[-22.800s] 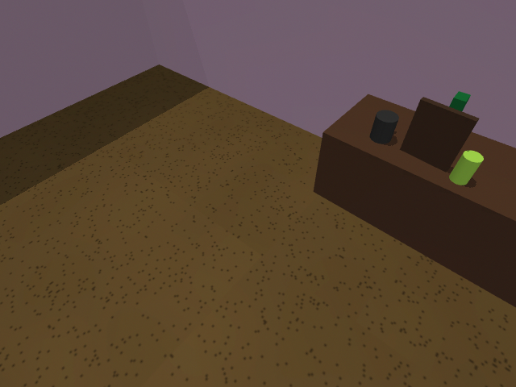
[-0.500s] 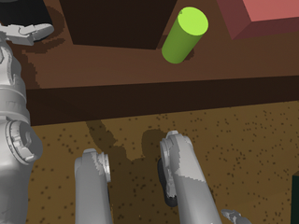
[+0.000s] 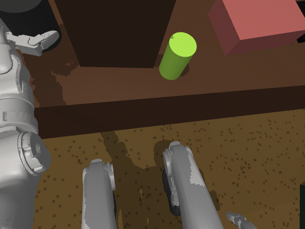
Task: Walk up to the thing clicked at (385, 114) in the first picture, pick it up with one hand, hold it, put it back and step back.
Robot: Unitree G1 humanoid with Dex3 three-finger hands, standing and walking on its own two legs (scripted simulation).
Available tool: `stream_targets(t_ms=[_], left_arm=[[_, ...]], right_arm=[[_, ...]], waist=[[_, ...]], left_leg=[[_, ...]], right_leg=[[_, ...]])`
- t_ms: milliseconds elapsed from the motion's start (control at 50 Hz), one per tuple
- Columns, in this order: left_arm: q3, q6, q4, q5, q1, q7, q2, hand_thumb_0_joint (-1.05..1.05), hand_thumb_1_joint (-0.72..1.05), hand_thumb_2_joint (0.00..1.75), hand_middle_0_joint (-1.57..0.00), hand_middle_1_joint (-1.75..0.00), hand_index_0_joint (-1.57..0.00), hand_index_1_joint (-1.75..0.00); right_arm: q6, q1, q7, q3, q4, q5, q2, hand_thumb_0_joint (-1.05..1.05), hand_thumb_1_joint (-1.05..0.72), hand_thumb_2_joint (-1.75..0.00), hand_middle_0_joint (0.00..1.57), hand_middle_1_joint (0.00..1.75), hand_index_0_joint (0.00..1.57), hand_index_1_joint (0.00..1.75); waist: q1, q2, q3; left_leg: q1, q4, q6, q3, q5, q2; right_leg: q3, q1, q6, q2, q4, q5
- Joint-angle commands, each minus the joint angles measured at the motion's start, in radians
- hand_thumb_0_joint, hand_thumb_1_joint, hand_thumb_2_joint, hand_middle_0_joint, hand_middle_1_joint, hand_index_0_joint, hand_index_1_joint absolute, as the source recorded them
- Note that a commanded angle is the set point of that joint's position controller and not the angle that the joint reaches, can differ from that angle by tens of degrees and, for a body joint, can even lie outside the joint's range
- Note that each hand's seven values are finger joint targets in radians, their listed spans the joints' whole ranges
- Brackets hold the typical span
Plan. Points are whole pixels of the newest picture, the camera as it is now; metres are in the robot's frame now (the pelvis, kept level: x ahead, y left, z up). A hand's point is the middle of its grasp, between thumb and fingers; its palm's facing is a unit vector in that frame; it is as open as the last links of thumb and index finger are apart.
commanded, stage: settle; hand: left
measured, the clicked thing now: (29, 9) +0.61 +0.20 +0.05
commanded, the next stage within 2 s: lift in 0.42 s
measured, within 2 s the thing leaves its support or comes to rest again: neither
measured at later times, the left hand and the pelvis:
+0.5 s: hand (22, 11) +0.58 +0.19 +0.08, palm faces +0.23 -0.97 -0.02, open 11.9 cm; pelvis +0.01 -0.01 +0.05, yaw +0 degrees
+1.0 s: hand (10, 3) +0.53 +0.18 +0.14, palm faces +0.23 -0.97 -0.03, open 11.9 cm; pelvis +0.03 -0.01 +0.12, yaw +1 degrees
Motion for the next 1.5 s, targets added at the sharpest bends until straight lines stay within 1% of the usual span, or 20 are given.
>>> stream_targets(t_ms=[0, 220, 520, 720, 840, 940, 1000, 1040, 1120, 1140, 1180, 1240, 1260, 1280, 1320, 1340, 1380, 1420, 1440, 1480], left_arm=[[0.006, -0.061, -0.191, -0.015, -0.387, -0.011, 0.188, 0.00, 0.00, 1.13, -1.14, -1.29, -1.16, -1.29], [-0.002, -0.093, -0.357, -0.036, -0.447, -0.001, 0.190, 0.00, 0.11, 1.24, -1.21, -1.36, -1.23, -1.36], [-0.012, -0.104, -0.269, -0.041, -0.319, 0.001, 0.140, 0.00, 0.20, 1.19, -1.22, -1.37, -1.26, -1.35], [-0.011, -0.119, -0.416, -0.064, -0.265, 0.005, 0.119, 0.00, 0.09, 1.20, -1.17, -1.35, -1.20, -1.34], [-0.023, -0.099, -0.433, -0.077, -0.114, 0.009, 0.068, 0.00, 0.11, 1.20, -1.18, -1.35, -1.22, -1.34], [-0.051, -0.100, -0.519, -0.095, -0.034, 0.007, 0.006, 0.00, 0.13, 1.22, -1.19, -1.37, -1.22, -1.35], [-0.051, -0.098, -0.435, -0.103, 0.121, 0.012, -0.029, 0.00, 0.15, 1.25, -1.22, -1.39, -1.25, -1.38], [-0.098, -0.123, -0.610, -0.109, 0.025, 0.015, -0.054, 0.00, 0.17, 1.26, -1.23, -1.40, -1.26, -1.39], [-0.074, -0.112, -0.546, -0.117, 0.223, 0.018, -0.050, 0.00, 0.15, 1.27, -1.25, -1.41, -1.28, -1.40], [-0.108, -0.110, -0.548, -0.114, 0.249, 0.016, -0.081, 0.00, 0.16, 1.26, -1.24, -1.41, -1.27, -1.39], [-0.148, -0.126, -0.752, -0.125, 0.126, 0.021, -0.094, 0.00, 0.17, 1.28, -1.26, -1.42, -1.28, -1.41], [-0.152, -0.100, -0.674, -0.137, 0.222, 0.026, -0.126, 0.00, 0.13, 1.27, -1.27, -1.42, -1.30, -1.42], [-0.112, -0.086, -0.538, -0.131, 0.337, 0.030, -0.112, 0.00, 0.12, 1.28, -1.27, -1.41, -1.29, -1.41], [-0.158, -0.077, -0.440, -0.126, 0.438, 0.027, -0.187, 0.00, 0.11, 1.29, -1.26, -1.42, -1.28, -1.41], [-0.154, -0.120, -0.761, -0.140, 0.215, 0.038, -0.131, 0.00, 0.14, 1.28, -1.28, -1.42, -1.30, -1.42], [-0.196, -0.117, -0.770, -0.145, 0.214, 0.033, -0.175, 0.00, 0.14, 1.27, -1.29, -1.42, -1.31, -1.42], [-0.153, -0.100, -0.613, -0.142, 0.378, 0.029, -0.154, 0.00, 0.12, 1.29, -1.29, -1.43, -1.31, -1.43], [-0.190, -0.105, -0.556, -0.129, 0.466, 0.026, -0.203, 0.00, 0.14, 1.30, -1.27, -1.42, -1.29, -1.42], [-0.202, -0.138, -0.817, -0.145, 0.282, 0.029, -0.174, 0.00, 0.15, 1.28, -1.28, -1.42, -1.30, -1.42], [-0.192, -0.122, -0.759, -0.152, 0.329, 0.033, -0.178, 0.00, 0.10, 1.27, -1.30, -1.42, -1.32, -1.42]], right_arm=[[-0.006, 0.220, -0.018, -0.087, -0.026, 0.003, -0.213, 0.00, -0.89, -0.90, 0.20, 0.30, 0.20, 0.30], [-0.022, 0.224, -0.029, -0.096, -0.025, 0.005, -0.201, 0.00, -0.88, -0.90, 0.20, 0.30, 0.20, 0.30], [-0.038, 0.192, -0.035, -0.103, -0.007, 0.009, -0.187, 0.00, -0.91, -0.90, 0.20, 0.30, 0.20, 0.30], [-0.043, 0.190, -0.036, -0.117, -0.014, 0.012, -0.180, 0.00, -0.92, -0.91, 0.20, 0.30, 0.20, 0.30], [-0.044, 0.171, -0.044, -0.132, 0.002, 0.024, -0.170, 0.00, -0.92, -0.90, 0.20, 0.30, 0.20, 0.30], [-0.054, 0.148, -0.050, -0.133, -0.009, 0.032, -0.155, 0.00, -0.92, -0.90, 0.20, 0.30, 0.20, 0.30], [-0.053, 0.148, -0.053, -0.138, 0.031, 0.034, -0.148, 0.00, -0.91, -0.90, 0.20, 0.30, 0.20, 0.30], [-0.063, 0.114, -0.054, -0.140, -0.002, 0.035, -0.136, 0.00, -0.91, -0.90, 0.20, 0.30, 0.20, 0.30], [-0.066, 0.101, -0.061, -0.150, 0.013, 0.045, -0.146, 0.00, -0.91, -0.90, 0.20, 0.30, 0.20, 0.30], [-0.064, 0.099, -0.060, -0.140, 0.025, 0.044, -0.133, 0.00, -0.91, -0.90, 0.20, 0.30, 0.20, 0.30], [-0.072, 0.085, -0.064, -0.143, -0.010, 0.046, -0.130, 0.00, -0.91, -0.90, 0.20, 0.30, 0.20, 0.30], [-0.082, 0.058, -0.071, -0.139, -0.018, 0.052, -0.126, 0.00, -0.92, -0.90, 0.20, 0.30, 0.20, 0.30], [-0.074, 0.078, -0.074, -0.149, 0.029, 0.050, -0.137, 0.00, -0.91, -0.90, 0.20, 0.30, 0.20, 0.30], [-0.071, 0.070, -0.071, -0.132, 0.047, 0.048, -0.118, 0.00, -0.91, -0.90, 0.20, 0.30, 0.20, 0.30], [-0.083, 0.055, -0.072, -0.144, -0.011, 0.045, -0.125, 0.00, -0.92, -0.90, 0.20, 0.30, 0.20, 0.30], [-0.088, 0.036, -0.071, -0.131, -0.031, 0.048, -0.107, 0.00, -0.92, -0.90, 0.20, 0.30, 0.20, 0.30], [-0.086, 0.045, -0.076, -0.141, -0.008, 0.051, -0.126, 0.00, -0.92, -0.90, 0.20, 0.30, 0.20, 0.30], [-0.087, 0.042, -0.072, -0.131, 0.009, 0.045, -0.106, 0.00, -0.91, -0.90, 0.20, 0.30, 0.20, 0.30], [-0.095, 0.024, -0.073, -0.139, -0.035, 0.047, -0.113, 0.00, -0.92, -0.90, 0.20, 0.30, 0.20, 0.30], [-0.096, 0.016, -0.076, -0.129, -0.038, 0.051, -0.101, 0.00, -0.92, -0.90, 0.20, 0.30, 0.20, 0.30]], waist=[[-0.017, 0.149, -0.630], [0.008, 0.225, -0.758], [0.018, 0.159, -0.647], [0.048, 0.170, -0.782], [0.072, 0.125, -0.699], [0.082, 0.096, -0.675], [0.089, 0.059, -0.542], [0.095, 0.075, -0.559], [0.127, 0.052, -0.511], [0.120, 0.069, -0.482], [0.118, 0.102, -0.549], [0.126, 0.054, -0.470], [0.133, 0.012, -0.377], [0.123, 0.000, -0.280], [0.134, 0.057, -0.437], [0.142, 0.060, -0.446], [0.148, -0.017, -0.354], [0.142, -0.018, -0.304], [0.151, 0.020, -0.403], [0.161, 0.041, -0.380]], left_leg=[[0.419, -0.303, 0.039, 0.054, 0.213, 0.023], [0.595, -0.370, 0.028, 0.053, 0.309, 0.029], [0.610, -0.457, 0.030, 0.051, 0.275, 0.035], [0.759, -0.499, 0.031, 0.058, 0.415, 0.039], [0.796, -0.589, 0.027, 0.058, 0.355, 0.043], [0.856, -0.627, 0.029, 0.062, 0.436, 0.046], [0.834, -0.677, 0.034, 0.068, 0.355, 0.048], [0.879, -0.717, 0.032, 0.068, 0.314, 0.046], [0.970, -0.785, 0.025, 0.061, 0.341, 0.047], [0.984, -0.799, 0.023, 0.067, 0.349, 0.048], [1.073, -0.829, 0.017, 0.060, 0.374, 0.049], [1.091, -0.867, 0.018, 0.059, 0.354, 0.051], [1.059, -0.883, 0.022, 0.061, 0.335, 0.052], [1.023, -0.903, 0.026, 0.065, 0.316, 0.052], [1.118, -0.923, 0.019, 0.064, 0.343, 0.048], [1.147, -0.934, 0.018, 0.067, 0.338, 0.043], [1.117, -0.947, 0.024, 0.075, 0.331, 0.043], [1.103, -0.965, 0.027, 0.082, 0.342, 0.042], [1.163, -0.977, 0.022, 0.081, 0.362, 0.042], [1.212, -0.998, 0.016, 0.081, 0.355, 0.040]], right_leg=[[-0.093, 0.433, -0.105, 0.022, -0.203, 0.180], [-0.085, 0.527, -0.112, 0.021, -0.264, 0.251], [-0.088, 0.590, -0.110, 0.024, -0.357, 0.230], [-0.080, 0.752, -0.108, 0.027, -0.414, 0.357], [-0.082, 0.824, -0.107, 0.031, -0.498, 0.306], [-0.080, 0.915, -0.103, 0.031, -0.552, 0.393], [-0.075, 0.929, -0.097, 0.038, -0.612, 0.329], [-0.071, 0.957, -0.096, 0.037, -0.651, 0.293], [-0.079, 1.015, -0.094, 0.042, -0.701, 0.304], [-0.075, 1.018, -0.096, 0.042, -0.714, 0.314], [-0.077, 1.059, -0.095, 0.041, -0.741, 0.335], [-0.081, 1.088, -0.091, 0.044, -0.782, 0.320], [-0.079, 1.082, -0.088, 0.045, -0.802, 0.305], [-0.078, 1.062, -0.088, 0.046, -0.824, 0.292], [-0.075, 1.140, -0.086, 0.039, -0.844, 0.318], [-0.077, 1.158, -0.085, 0.038, -0.856, 0.312], [-0.079, 1.177, -0.080, 0.042, -0.875, 0.307], [-0.072, 1.193, -0.079, 0.042, -0.899, 0.327], [-0.073, 1.232, -0.080, 0.039, -0.903, 0.346], [-0.081, 1.227, -0.082, 0.038, -0.916, 0.331]])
